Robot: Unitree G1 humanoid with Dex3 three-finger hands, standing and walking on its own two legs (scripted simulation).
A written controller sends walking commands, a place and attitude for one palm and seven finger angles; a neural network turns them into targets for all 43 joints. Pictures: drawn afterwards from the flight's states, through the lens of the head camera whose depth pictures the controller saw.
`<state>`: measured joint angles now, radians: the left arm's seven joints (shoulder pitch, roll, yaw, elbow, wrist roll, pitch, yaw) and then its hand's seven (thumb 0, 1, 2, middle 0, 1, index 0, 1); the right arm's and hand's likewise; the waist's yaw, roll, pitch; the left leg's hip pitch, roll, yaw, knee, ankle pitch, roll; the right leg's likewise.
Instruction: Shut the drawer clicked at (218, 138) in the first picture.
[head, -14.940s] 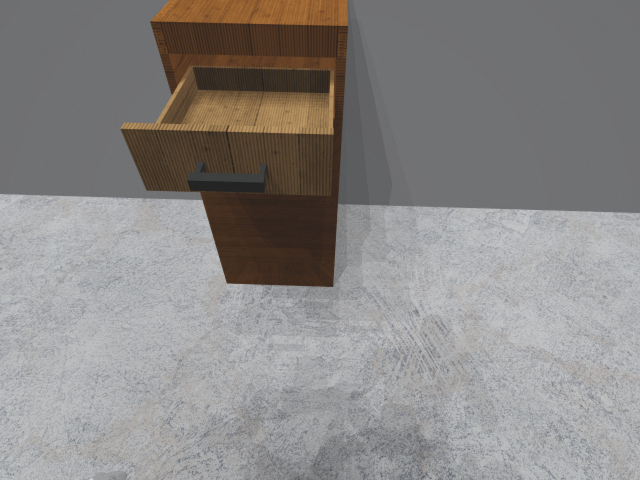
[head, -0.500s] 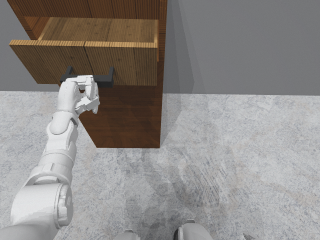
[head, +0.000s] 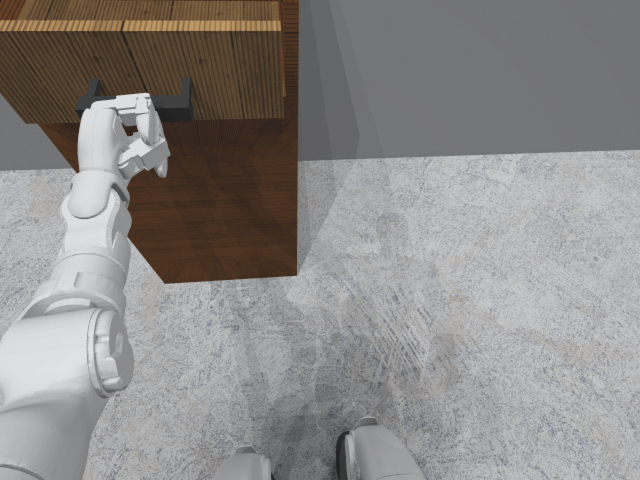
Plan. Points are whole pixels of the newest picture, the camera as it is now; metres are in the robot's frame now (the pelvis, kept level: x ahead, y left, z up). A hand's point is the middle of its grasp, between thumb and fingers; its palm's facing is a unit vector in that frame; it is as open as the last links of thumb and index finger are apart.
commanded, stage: push the drawer shut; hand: left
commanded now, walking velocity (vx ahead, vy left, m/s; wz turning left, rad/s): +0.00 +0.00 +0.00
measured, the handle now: (139, 97) +0.59 +0.18 +0.09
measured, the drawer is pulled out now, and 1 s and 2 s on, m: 0.05 0.00 0.00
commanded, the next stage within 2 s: pull the fist back off the drawer in 0.90 s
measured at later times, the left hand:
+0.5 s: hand (165, 112) +0.55 +0.15 +0.09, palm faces +0.00 -1.00 -0.03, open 3.2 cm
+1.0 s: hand (158, 105) +0.57 +0.16 +0.09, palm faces +0.00 -1.00 -0.05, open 3.2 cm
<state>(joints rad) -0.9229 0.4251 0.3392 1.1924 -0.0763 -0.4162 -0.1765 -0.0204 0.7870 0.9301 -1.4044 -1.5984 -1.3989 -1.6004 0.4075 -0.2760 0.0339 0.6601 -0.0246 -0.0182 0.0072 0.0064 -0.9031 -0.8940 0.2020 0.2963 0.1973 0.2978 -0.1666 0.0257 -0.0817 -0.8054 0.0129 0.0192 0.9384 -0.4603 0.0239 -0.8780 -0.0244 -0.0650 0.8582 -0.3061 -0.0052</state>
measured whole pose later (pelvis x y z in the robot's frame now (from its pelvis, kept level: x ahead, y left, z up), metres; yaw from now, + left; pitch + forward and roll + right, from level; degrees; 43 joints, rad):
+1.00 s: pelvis -0.01 +0.01 -0.01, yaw +1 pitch +24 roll -4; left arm -1.24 0.60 0.32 1.41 0.00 -0.35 -0.14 0.05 0.65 0.98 -1.40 -1.60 -1.40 -1.60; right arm 0.46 -0.28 0.08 0.66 -0.07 0.00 0.01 0.00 -0.90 -0.89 0.20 0.30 0.20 0.30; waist -0.27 0.04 -0.08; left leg -0.98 0.01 -0.03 1.02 -0.46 0.03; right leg -1.01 -0.02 -0.11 0.88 -0.29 0.00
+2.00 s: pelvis +0.05 +0.00 +0.02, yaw -3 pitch +19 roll -2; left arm -0.65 0.36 0.36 0.83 -0.13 -0.34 -0.17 0.02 0.89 0.90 -1.40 -1.60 -1.40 -1.60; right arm 0.44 -0.26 0.00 0.57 0.00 0.09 0.04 0.00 -0.90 -0.89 0.20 0.30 0.20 0.30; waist -0.13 0.05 -0.13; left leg -0.66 0.03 0.05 0.81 -0.47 0.03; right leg -0.76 0.01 -0.02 0.74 -0.32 0.00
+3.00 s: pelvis +0.04 +0.00 +0.06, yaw +1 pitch -5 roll -1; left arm 0.48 0.32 0.27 -0.42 -0.05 -0.09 0.09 0.02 0.89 0.90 -1.41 -1.60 -1.40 -1.60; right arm 0.22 -0.23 0.03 0.62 -0.01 -0.10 -0.06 0.01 -0.90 -0.89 0.20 0.30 0.20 0.30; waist 0.07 0.08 0.01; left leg -0.02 0.00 0.01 0.42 -0.31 0.02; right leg -0.11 -0.01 -0.06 0.40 -0.20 0.01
